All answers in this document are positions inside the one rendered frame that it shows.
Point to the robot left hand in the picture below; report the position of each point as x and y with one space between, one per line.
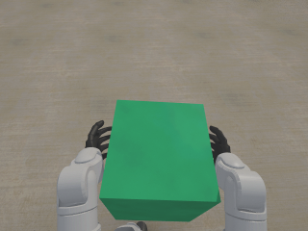
94 139

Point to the robot left foot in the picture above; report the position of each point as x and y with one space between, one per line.
142 226

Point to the robot right hand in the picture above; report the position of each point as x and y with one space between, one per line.
219 143

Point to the robot left forearm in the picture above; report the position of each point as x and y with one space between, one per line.
77 193

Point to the carton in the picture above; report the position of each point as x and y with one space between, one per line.
159 164

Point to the robot right forearm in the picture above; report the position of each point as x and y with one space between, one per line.
245 194

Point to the robot left shin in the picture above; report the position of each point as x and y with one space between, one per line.
132 223

